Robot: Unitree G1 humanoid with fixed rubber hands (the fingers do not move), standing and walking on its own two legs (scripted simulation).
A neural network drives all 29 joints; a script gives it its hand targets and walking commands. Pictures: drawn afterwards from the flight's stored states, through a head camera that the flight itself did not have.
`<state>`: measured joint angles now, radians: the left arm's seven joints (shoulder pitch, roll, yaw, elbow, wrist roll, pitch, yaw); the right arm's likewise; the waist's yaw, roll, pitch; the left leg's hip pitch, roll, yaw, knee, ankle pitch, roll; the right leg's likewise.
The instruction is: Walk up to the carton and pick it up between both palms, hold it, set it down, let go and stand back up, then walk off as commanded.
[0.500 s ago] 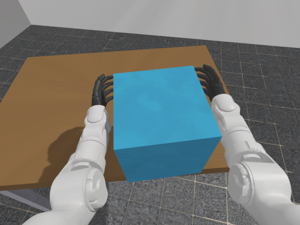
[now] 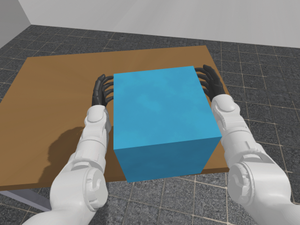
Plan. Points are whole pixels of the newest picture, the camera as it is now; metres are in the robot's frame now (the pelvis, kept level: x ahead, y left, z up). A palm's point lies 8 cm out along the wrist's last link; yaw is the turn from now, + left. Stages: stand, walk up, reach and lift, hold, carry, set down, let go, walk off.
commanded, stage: reach and lift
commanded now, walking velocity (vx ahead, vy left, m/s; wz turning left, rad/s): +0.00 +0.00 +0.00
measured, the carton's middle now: (159, 126) +0.38 +0.01 +0.04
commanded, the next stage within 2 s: none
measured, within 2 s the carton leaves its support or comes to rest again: leaves its support in 0.62 s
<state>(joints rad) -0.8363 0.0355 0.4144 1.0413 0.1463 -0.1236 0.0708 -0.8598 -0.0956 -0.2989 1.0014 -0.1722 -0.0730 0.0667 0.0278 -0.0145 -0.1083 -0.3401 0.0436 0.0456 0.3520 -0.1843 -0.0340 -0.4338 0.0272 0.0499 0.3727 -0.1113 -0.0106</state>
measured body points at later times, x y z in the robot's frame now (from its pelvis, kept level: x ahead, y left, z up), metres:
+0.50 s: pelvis -0.02 +0.01 +0.00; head +0.00 +0.01 +0.45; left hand +0.40 +0.19 +0.10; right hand +0.42 -0.13 +0.11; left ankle -0.02 +0.14 -0.74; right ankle +0.03 -0.11 -0.74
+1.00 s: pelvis -0.02 +0.01 +0.00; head -0.03 +0.01 +0.45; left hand +0.40 +0.20 +0.15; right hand +0.41 -0.11 +0.15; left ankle -0.02 +0.14 -0.74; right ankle +0.03 -0.10 -0.74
